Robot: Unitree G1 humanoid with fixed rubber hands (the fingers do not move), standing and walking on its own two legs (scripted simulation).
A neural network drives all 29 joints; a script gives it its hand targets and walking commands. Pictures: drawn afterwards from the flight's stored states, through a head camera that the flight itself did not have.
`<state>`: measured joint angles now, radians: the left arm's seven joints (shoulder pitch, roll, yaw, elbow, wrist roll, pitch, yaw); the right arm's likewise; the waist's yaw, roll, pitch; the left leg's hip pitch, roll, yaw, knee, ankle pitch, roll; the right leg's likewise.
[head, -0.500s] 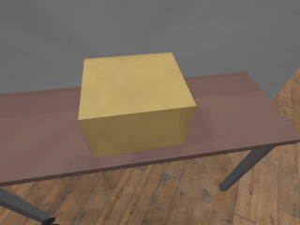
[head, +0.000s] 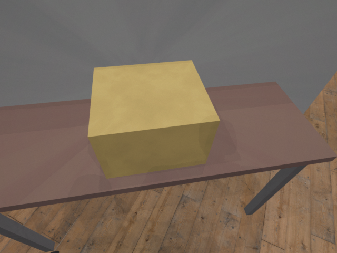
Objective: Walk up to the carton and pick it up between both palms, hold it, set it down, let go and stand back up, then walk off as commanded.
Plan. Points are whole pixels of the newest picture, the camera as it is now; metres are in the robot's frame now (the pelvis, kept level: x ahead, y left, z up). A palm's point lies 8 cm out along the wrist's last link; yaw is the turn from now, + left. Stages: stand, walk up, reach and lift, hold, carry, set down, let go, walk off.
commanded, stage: stand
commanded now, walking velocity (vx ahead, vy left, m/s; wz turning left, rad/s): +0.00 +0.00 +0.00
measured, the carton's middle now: (151, 116) +0.49 +0.07 +0.01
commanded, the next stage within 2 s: walk up in 0.32 s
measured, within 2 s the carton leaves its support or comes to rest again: neither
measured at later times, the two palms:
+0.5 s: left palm out of the picture +0.09 +0.30 -0.11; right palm out of the picture +0.08 -0.30 -0.12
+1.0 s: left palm out of the picture +0.05 +0.28 -0.12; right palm out of the picture +0.09 -0.34 -0.12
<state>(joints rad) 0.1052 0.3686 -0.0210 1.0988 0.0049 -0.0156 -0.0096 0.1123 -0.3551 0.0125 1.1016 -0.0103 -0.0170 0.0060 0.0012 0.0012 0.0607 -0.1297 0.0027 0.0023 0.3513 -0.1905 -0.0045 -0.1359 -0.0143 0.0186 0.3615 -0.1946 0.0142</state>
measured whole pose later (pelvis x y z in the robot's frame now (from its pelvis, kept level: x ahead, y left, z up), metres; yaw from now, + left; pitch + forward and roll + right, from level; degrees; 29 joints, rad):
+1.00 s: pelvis -0.01 -0.03 -0.01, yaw +9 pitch -1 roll +1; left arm 0.13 0.36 0.04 0.89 0.04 0.04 -0.03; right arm 0.23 -0.41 -0.04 0.94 -0.02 0.00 -0.02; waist 0.00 -0.01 0.10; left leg -0.31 -0.02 -0.01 0.81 -0.47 0.01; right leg -0.22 -0.04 -0.13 0.51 -0.28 -0.04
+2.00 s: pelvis -0.02 -0.04 +0.00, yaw +12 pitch -2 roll +0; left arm 0.10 0.37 -0.01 1.09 0.01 -0.01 -0.01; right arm 0.16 -0.35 0.01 1.14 -0.01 -0.01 0.01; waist -0.02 -0.01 0.06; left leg -0.12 0.02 -0.03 0.35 -0.20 -0.02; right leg -0.11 -0.03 -0.01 0.33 -0.19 0.03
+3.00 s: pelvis -0.05 -0.05 +0.00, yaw +13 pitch -1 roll +0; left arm 0.11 0.38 0.01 1.05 0.01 0.00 -0.01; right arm 0.13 -0.36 -0.02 1.07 -0.01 0.02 0.03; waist 0.00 0.01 0.09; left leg -0.23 0.00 -0.06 0.43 -0.19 -0.02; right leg -0.20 -0.05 -0.04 0.41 -0.20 0.03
